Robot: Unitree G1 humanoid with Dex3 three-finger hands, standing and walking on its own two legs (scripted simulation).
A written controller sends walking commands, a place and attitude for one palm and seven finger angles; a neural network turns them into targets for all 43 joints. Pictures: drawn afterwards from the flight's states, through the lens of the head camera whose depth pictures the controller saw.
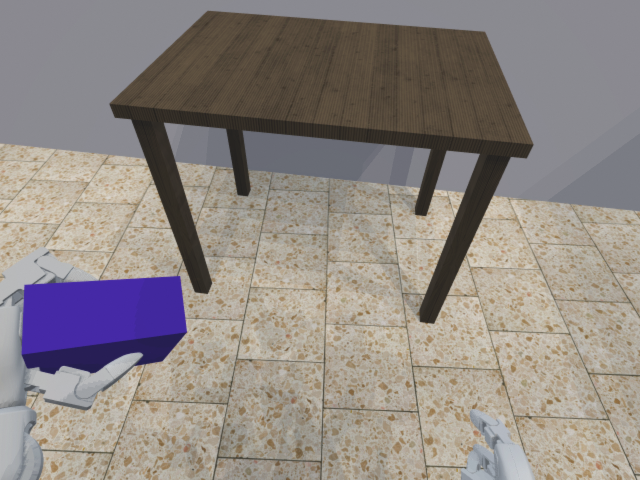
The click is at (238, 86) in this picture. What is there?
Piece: table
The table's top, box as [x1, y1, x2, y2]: [110, 11, 533, 157]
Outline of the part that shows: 110,103 114,116 122,118 486,154 526,157 533,144 485,33 481,31 207,11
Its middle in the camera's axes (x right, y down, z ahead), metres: +0.03 -0.49 +1.11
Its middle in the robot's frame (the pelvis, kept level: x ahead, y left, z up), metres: +1.17 +0.04 +0.00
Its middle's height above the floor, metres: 0.77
